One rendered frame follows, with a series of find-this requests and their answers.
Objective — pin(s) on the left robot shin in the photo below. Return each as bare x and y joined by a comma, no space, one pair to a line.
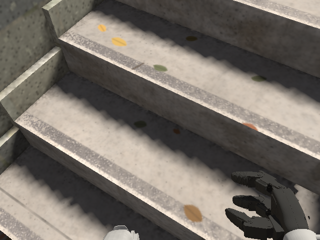
120,227

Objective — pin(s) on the robot right forearm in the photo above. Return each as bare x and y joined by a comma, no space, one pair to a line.
300,234

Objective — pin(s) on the robot right hand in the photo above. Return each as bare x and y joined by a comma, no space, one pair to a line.
280,215

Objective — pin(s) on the left robot thigh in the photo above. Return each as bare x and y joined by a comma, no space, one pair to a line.
121,234

